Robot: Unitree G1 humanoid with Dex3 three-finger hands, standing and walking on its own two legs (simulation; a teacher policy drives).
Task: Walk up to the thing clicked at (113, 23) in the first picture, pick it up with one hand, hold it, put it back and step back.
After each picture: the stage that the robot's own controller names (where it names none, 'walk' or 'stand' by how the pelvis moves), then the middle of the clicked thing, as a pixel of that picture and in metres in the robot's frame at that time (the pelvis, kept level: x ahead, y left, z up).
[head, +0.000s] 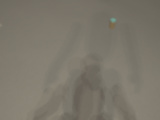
stand; (112, 23) +1.62 -0.44 -0.72
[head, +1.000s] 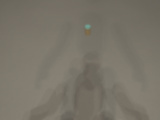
walk; (87, 30) +1.53 -0.01 -0.69
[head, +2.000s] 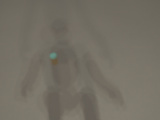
walk; (54, 59) +0.99 +0.28 -0.72
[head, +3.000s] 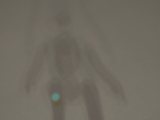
walk; (56, 99) +0.60 +0.25 -0.72
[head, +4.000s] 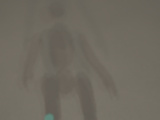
stand; out of the picture +0.42 +0.21 -0.70
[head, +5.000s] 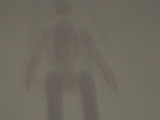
stand; out of the picture +0.38 +0.19 -0.72
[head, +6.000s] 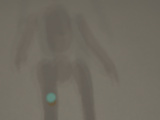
walk; (51, 99) +0.46 +0.15 -0.69
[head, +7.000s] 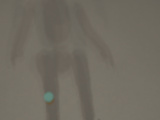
stand; (49, 98) +0.42 +0.17 -0.69
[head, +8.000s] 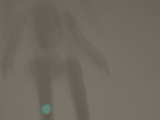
walk; (47, 110) +0.38 +0.17 -0.70
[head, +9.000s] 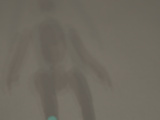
walk; out of the picture +0.38 +0.15 -0.70
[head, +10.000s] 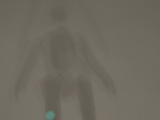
stand; (50, 118) +0.45 +0.20 -0.70
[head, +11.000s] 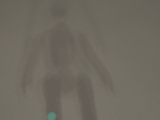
stand; (52, 119) +0.44 +0.19 -0.72
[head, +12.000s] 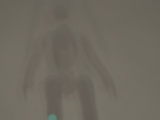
stand; out of the picture +0.44 +0.19 -0.72
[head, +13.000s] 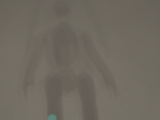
go down; out of the picture +0.43 +0.20 -0.73
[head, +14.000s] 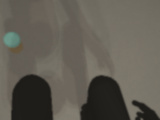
go down; (14, 43) +0.49 +0.25 -0.35
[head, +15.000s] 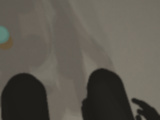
approach; (2, 38) +0.48 +0.27 -0.30
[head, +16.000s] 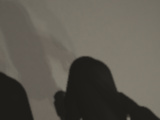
close in; out of the picture +0.46 +0.31 -0.22
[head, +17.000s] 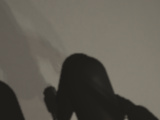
close; out of the picture +0.46 +0.32 -0.22
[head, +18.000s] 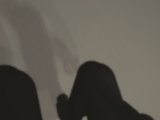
lift; out of the picture +0.42 +0.28 -0.24
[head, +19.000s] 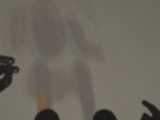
lift; (42, 104) +0.35 +0.18 -0.56
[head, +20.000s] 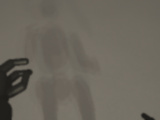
close; out of the picture +0.33 +0.18 -0.69
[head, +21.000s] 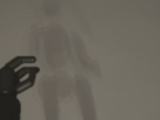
hold; out of the picture +0.31 +0.19 -0.70
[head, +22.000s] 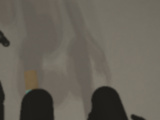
crouch; (31, 82) +0.37 +0.20 -0.45
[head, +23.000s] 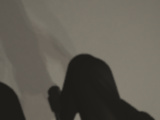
lower; out of the picture +0.35 +0.27 -0.26
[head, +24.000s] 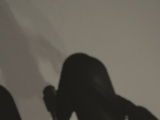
lower; out of the picture +0.35 +0.27 -0.25
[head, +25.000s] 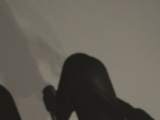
lower; out of the picture +0.35 +0.27 -0.25
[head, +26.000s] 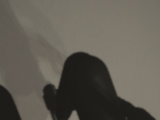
lower; out of the picture +0.35 +0.27 -0.25
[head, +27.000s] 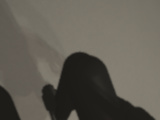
loosen; out of the picture +0.35 +0.27 -0.26
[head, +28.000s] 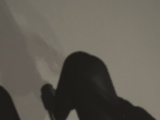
withdraw; out of the picture +0.35 +0.27 -0.26
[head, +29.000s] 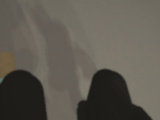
walk; (7, 67) +0.38 +0.23 -0.30
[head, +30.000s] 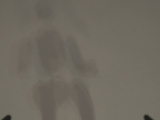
stand; out of the picture +0.32 +0.17 -0.67
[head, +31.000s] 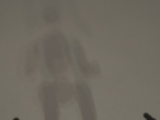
stand; out of the picture +0.33 +0.18 -0.69
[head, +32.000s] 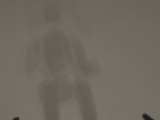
stand; out of the picture +0.32 +0.18 -0.70
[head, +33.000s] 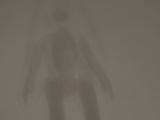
stand; out of the picture +0.34 +0.16 -0.75
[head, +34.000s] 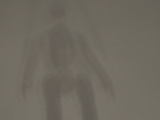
stand; out of the picture +0.32 +0.17 -0.75
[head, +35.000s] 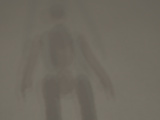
walk; out of the picture +0.31 +0.17 -0.75
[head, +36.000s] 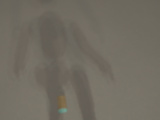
walk; (62, 104) +0.45 +0.15 -0.73
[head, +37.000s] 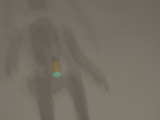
walk; (56, 69) +0.73 +0.13 -0.72
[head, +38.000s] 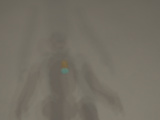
walk; (64, 66) +0.97 +0.19 -0.73
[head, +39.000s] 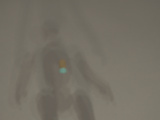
stand; (62, 66) +0.93 +0.15 -0.75
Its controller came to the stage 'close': yes
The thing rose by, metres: 0.01
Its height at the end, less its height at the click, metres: -0.02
